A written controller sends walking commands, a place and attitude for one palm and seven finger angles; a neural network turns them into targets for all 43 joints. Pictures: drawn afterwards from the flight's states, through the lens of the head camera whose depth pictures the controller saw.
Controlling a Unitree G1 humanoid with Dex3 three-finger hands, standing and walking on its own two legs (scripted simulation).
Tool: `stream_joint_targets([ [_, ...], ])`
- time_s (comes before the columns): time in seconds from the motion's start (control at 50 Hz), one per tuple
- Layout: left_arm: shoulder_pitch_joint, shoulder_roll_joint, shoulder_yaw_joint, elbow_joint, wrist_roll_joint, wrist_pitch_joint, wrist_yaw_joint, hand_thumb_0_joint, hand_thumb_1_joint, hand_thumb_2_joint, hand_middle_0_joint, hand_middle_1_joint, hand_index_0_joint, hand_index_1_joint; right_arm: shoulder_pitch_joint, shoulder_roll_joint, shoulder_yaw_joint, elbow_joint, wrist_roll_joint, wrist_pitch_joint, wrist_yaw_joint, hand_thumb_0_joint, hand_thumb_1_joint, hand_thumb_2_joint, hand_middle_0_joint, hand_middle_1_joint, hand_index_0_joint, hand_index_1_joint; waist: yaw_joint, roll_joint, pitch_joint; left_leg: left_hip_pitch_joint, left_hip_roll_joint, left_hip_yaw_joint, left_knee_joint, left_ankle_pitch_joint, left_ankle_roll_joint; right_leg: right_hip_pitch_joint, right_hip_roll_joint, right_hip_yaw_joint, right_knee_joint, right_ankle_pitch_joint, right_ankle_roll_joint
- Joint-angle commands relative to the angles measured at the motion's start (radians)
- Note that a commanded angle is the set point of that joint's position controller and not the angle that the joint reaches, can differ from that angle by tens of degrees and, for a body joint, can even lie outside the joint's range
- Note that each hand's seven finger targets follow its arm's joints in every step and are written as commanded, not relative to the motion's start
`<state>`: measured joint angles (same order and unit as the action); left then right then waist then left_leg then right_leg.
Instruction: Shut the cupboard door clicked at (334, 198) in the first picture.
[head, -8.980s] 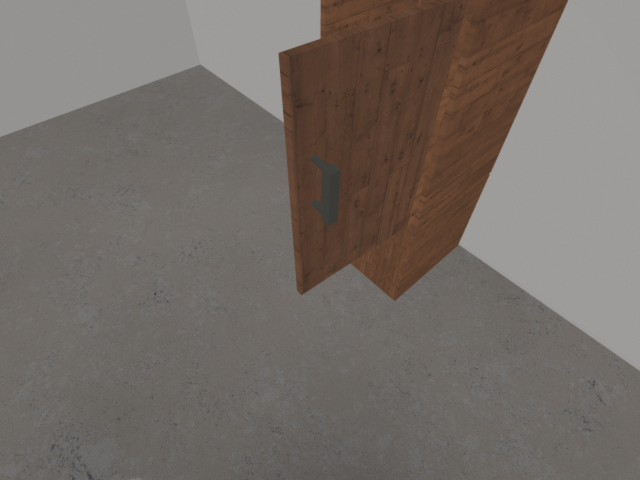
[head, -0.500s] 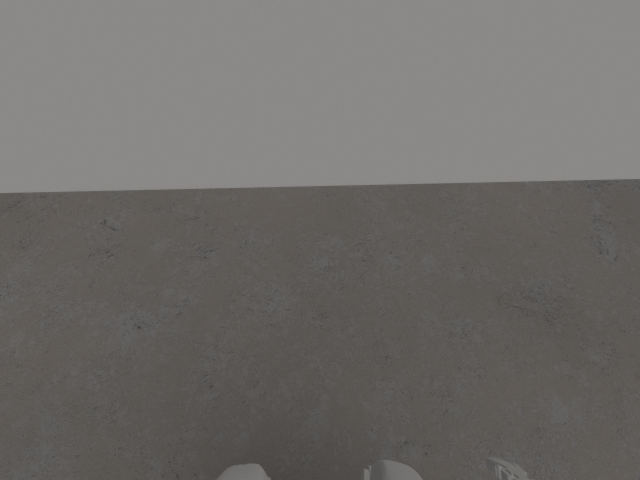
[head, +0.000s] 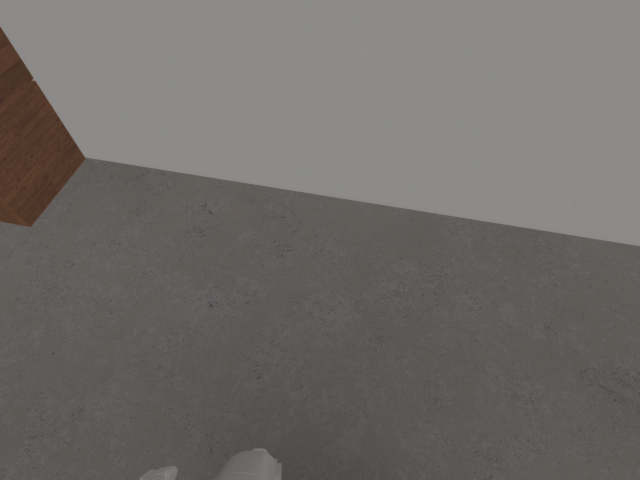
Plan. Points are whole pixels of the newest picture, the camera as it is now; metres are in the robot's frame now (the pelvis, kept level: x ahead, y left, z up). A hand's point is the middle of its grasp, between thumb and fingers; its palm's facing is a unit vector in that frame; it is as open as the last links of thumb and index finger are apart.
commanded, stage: walk to a spot facing it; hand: left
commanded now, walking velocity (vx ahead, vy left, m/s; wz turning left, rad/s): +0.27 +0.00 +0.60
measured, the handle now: out of the picture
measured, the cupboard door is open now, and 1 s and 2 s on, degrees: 86 86 86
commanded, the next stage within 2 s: turn to face it in 1.86 s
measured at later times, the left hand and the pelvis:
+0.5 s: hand (150, 427) +0.20 +0.26 -0.15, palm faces +0.21 -0.95 -0.22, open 7.4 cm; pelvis +0.11 +0.02 +0.00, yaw +15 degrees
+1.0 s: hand out of the picture +0.12 +0.23 -0.19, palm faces +0.59 -0.78 -0.20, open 7.3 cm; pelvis +0.29 +0.10 -0.02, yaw +32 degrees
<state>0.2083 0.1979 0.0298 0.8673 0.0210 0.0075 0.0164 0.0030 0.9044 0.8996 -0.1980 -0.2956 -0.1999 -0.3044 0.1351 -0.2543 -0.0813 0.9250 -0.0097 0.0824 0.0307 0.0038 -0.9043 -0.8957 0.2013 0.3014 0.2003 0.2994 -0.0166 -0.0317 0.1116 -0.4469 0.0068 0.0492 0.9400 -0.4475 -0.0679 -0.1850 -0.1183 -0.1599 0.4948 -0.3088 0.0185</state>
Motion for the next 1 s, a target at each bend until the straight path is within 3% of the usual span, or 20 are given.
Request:
stream_joint_targets([
  [0.0, 0.083, 0.236, 0.074, -0.024, 0.009, -0.017, 0.008, 0.000, 0.900, 0.900, -0.200, -0.300, -0.200, -0.300, -0.089, -0.027, 0.009, -0.114, 0.000, -0.046, 0.007, 0.000, -0.900, -0.900, 0.200, 0.300, 0.200, 0.300, 0.067, -0.196, -0.160, 0.024, -0.006, 0.069, -0.230, 0.012, 0.013, 0.173, -0.241, 0.112, -0.059, 0.531, -0.110],
  [0.06, 0.040, 0.240, 0.081, -0.025, -0.005, -0.018, -0.012, 0.000, 0.900, 0.900, -0.200, -0.300, -0.200, -0.300, 0.028, -0.083, 0.001, -0.086, -0.010, -0.066, 0.004, 0.000, -0.900, -0.900, 0.200, 0.300, 0.200, 0.300, -0.011, -0.097, -0.177, 0.299, -0.015, 0.076, -0.458, 0.148, 0.052, -0.018, -0.215, 0.037, 0.079, 0.232, -0.039],
  [0.08, 0.021, 0.191, 0.076, -0.046, -0.010, -0.014, -0.022, 0.000, 0.900, 0.900, -0.200, -0.300, -0.200, -0.300, 0.131, -0.178, -0.024, -0.067, -0.017, -0.076, -0.004, 0.000, -0.900, -0.900, 0.200, 0.300, 0.200, 0.300, -0.071, 0.128, -0.223, 0.480, 0.146, -0.188, -0.543, 0.126, 0.138, -0.236, -0.125, -0.036, 0.324, 0.023, 0.024],
  [0.1, -0.064, 0.127, 0.049, -0.108, -0.009, -0.018, -0.030, 0.000, 0.900, 0.900, -0.200, -0.300, -0.200, -0.300, 0.240, -0.279, -0.047, -0.055, -0.023, -0.082, -0.012, 0.000, -0.900, -0.900, 0.200, 0.300, 0.200, 0.300, -0.127, 0.376, -0.224, 0.584, 0.390, -0.562, -0.631, 0.226, 0.273, -0.514, 0.009, -0.022, 0.595, -0.346, 0.074],
  [0.12, -0.158, 0.152, 0.049, -0.134, -0.001, -0.014, -0.028, 0.000, 0.900, 0.900, -0.200, -0.300, -0.200, -0.300, 0.282, -0.280, -0.049, -0.024, -0.019, -0.078, -0.025, 0.000, -0.900, -0.900, 0.200, 0.300, 0.200, 0.300, -0.136, 0.244, -0.184, 0.549, 0.432, -0.587, -0.649, 0.225, 0.338, -0.595, -0.012, 0.112, 0.697, -0.330, 0.054],
  [0.2, -0.107, 0.147, 0.057, -0.062, 0.007, -0.014, -0.043, 0.000, 0.900, 0.900, -0.200, -0.300, -0.200, -0.300, 0.112, -0.169, -0.009, -0.066, -0.015, -0.112, -0.045, 0.000, -0.900, -0.900, 0.200, 0.300, 0.200, 0.300, -0.021, 0.192, -0.089, 0.311, 0.255, -0.392, -0.693, 0.158, 0.237, -0.504, -0.027, 0.179, 0.696, -0.051, 0.054],
  [0.34, -0.165, 0.131, 0.045, -0.070, 0.002, -0.018, -0.053, 0.000, 0.900, 0.900, -0.200, -0.300, -0.200, -0.300, 0.175, -0.165, -0.011, -0.016, -0.009, -0.130, -0.041, 0.000, -0.900, -0.900, 0.200, 0.300, 0.200, 0.300, -0.025, 0.115, -0.097, 0.362, 0.208, -0.326, -0.701, 0.302, 0.256, -0.451, 0.008, 0.145, 0.427, 0.035, 0.078],
  [0.44, -0.230, 0.131, 0.041, -0.101, -0.001, -0.029, -0.058, 0.000, 0.900, 0.900, -0.200, -0.300, -0.200, -0.300, 0.192, -0.158, -0.015, 0.008, -0.014, -0.130, -0.038, 0.000, -0.900, -0.900, 0.200, 0.300, 0.200, 0.300, -0.036, 0.161, -0.082, 0.348, 0.188, -0.323, -0.663, 0.358, 0.242, -0.345, 0.053, 0.102, 0.200, 0.044, 0.078],
  [0.5, -0.116, 0.148, 0.052, -0.066, -0.002, -0.044, -0.053, 0.000, 0.900, 0.900, -0.200, -0.300, -0.200, -0.300, 0.155, -0.147, -0.014, 0.010, -0.010, -0.127, -0.040, 0.000, -0.900, -0.900, 0.200, 0.300, 0.200, 0.300, 0.028, 0.128, -0.112, 0.215, 0.150, -0.303, -0.533, 0.401, 0.197, -0.044, 0.096, 0.082, 0.023, 0.111, 0.060],
  [0.52, 0.006, 0.181, 0.067, -0.028, -0.001, -0.054, -0.047, 0.000, 0.900, 0.900, -0.200, -0.300, -0.200, -0.300, 0.131, -0.124, -0.010, 0.005, -0.002, -0.131, -0.038, 0.000, -0.900, -0.900, 0.200, 0.300, 0.200, 0.300, 0.085, 0.069, -0.163, 0.074, 0.100, -0.258, -0.393, 0.360, 0.161, 0.212, 0.053, 0.139, -0.044, 0.139, 0.039],
  [0.54, 0.168, 0.288, 0.094, 0.015, 0.009, -0.066, -0.034, 0.000, 0.900, 0.900, -0.200, -0.300, -0.200, -0.300, 0.128, -0.060, 0.003, -0.018, 0.009, -0.140, -0.030, 0.000, -0.900, -0.900, 0.200, 0.300, 0.200, 0.300, 0.155, -0.188, -0.274, -0.132, -0.009, -0.130, -0.122, 0.115, 0.104, 0.484, -0.201, 0.397, -0.126, 0.042, -0.031],
  [0.56, 0.236, 0.334, 0.101, 0.027, 0.004, -0.058, -0.026, 0.000, 0.900, 0.900, -0.200, -0.300, -0.200, -0.300, 0.132, -0.050, 0.004, -0.047, 0.009, -0.139, -0.033, 0.000, -0.900, -0.900, 0.200, 0.300, 0.200, 0.300, 0.160, -0.320, -0.319, -0.233, -0.040, -0.055, 0.140, -0.200, 0.079, 0.486, -0.408, 0.608, -0.236, -0.036, -0.121],
  [0.6, 0.112, 0.223, 0.082, 0.001, 0.002, -0.055, -0.010, 0.000, 0.900, 0.900, -0.200, -0.300, -0.200, -0.300, 0.065, -0.079, -0.006, -0.047, -0.004, -0.132, -0.021, 0.000, -0.900, -0.900, 0.200, 0.300, 0.200, 0.300, 0.107, -0.157, -0.138, -0.283, 0.083, -0.101, 0.276, -0.045, 0.083, 0.265, -0.369, 0.502, -0.281, -0.180, -0.136],
  [0.68, 0.038, 0.127, 0.051, 0.006, 0.000, -0.081, -0.015, 0.000, 0.900, 0.900, -0.200, -0.300, -0.200, -0.300, 0.043, -0.016, 0.005, -0.023, -0.016, -0.090, 0.006, 0.000, -0.900, -0.900, 0.200, 0.300, 0.200, 0.300, 0.030, -0.151, -0.066, -0.202, 0.120, -0.050, 0.218, 0.144, 0.039, 0.055, -0.269, 0.164, -0.318, 0.106, -0.097],
  [0.86, 0.154, 0.157, 0.051, 0.108, 0.007, -0.096, -0.019, 0.000, 0.900, 0.900, -0.200, -0.300, -0.200, -0.300, -0.118, 0.031, 0.028, -0.082, -0.017, -0.105, 0.037, 0.000, -0.900, -0.900, 0.200, 0.300, 0.200, 0.300, 0.060, -0.108, -0.068, -0.101, 0.062, 0.077, -0.243, 0.218, 0.066, 0.181, -0.251, -0.015, -0.249, 0.379, -0.095],
  [0.9, 0.149, 0.167, 0.053, 0.118, 0.009, -0.093, -0.020, 0.000, 0.900, 0.900, -0.200, -0.300, -0.200, -0.300, -0.073, 0.011, 0.025, -0.075, -0.018, -0.115, 0.029, 0.000, -0.900, -0.900, 0.200, 0.300, 0.200, 0.300, 0.024, -0.116, -0.089, 0.024, 0.035, 0.105, -0.317, 0.181, 0.090, 0.169, -0.253, -0.030, -0.153, 0.495, -0.087],
  [0.92, 0.126, 0.182, 0.054, 0.115, 0.003, -0.091, -0.023, 0.000, 0.900, 0.900, -0.200, -0.300, -0.200, -0.300, 0.020, -0.019, 0.018, -0.049, -0.024, -0.119, 0.021, 0.000, -0.900, -0.900, 0.200, 0.300, 0.200, 0.300, -0.030, -0.092, -0.128, 0.190, -0.013, 0.142, -0.371, 0.212, 0.104, 0.106, -0.224, -0.086, -0.023, 0.575, -0.067],
  [0.94, 0.118, 0.177, 0.049, 0.109, -0.003, -0.088, -0.029, 0.000, 0.900, 0.900, -0.200, -0.300, -0.200, -0.300, 0.160, -0.077, 0.002, -0.011, -0.029, -0.121, 0.012, 0.000, -0.900, -0.900, 0.200, 0.300, 0.200, 0.300, -0.094, -0.014, -0.209, 0.434, 0.004, 0.106, -0.401, 0.208, 0.131, -0.021, -0.191, -0.117, 0.201, 0.546, -0.038],
  [0.96, 0.139, 0.123, 0.043, 0.081, -0.010, -0.085, -0.041, 0.000, 0.900, 0.900, -0.200, -0.300, -0.200, -0.300, 0.312, -0.208, -0.030, 0.018, -0.038, -0.128, -0.004, 0.000, -0.900, -0.900, 0.200, 0.300, 0.200, 0.300, -0.155, 0.241, -0.335, 0.680, 0.261, -0.281, -0.478, 0.169, 0.220, -0.287, -0.056, -0.136, 0.530, 0.120, 0.025],
  [0.98, 0.079, 0.117, 0.031, 0.031, -0.007, -0.083, -0.043, 0.000, 0.900, 0.900, -0.200, -0.300, -0.200, -0.300, 0.379, -0.268, -0.040, 0.033, -0.021, -0.126, -0.024, 0.000, -0.900, -0.900, 0.200, 0.300, 0.200, 0.300, -0.170, 0.289, -0.377, 0.759, 0.420, -0.563, -0.605, 0.285, 0.308, -0.480, 0.031, 0.000, 0.760, -0.250, 0.036],
])
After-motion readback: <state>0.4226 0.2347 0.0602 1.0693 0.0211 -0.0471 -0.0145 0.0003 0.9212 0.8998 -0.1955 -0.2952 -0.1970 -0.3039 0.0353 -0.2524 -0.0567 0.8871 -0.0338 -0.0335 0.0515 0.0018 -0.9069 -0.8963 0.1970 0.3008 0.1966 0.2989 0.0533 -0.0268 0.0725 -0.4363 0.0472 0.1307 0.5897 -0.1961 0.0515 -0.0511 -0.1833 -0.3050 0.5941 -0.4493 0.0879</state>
